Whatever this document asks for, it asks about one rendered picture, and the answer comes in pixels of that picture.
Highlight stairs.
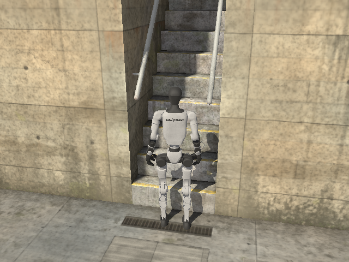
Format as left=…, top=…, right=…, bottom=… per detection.
left=131, top=0, right=226, bottom=214

